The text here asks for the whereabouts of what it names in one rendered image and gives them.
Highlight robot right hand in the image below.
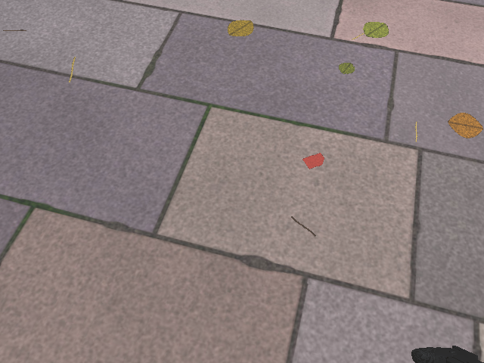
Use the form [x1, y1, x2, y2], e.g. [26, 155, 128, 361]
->
[411, 346, 484, 363]

